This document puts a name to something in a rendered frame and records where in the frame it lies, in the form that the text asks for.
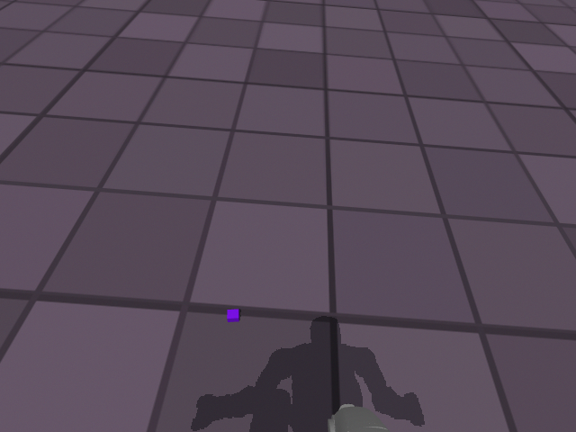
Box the small box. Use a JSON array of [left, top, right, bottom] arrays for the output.
[[227, 309, 239, 322]]

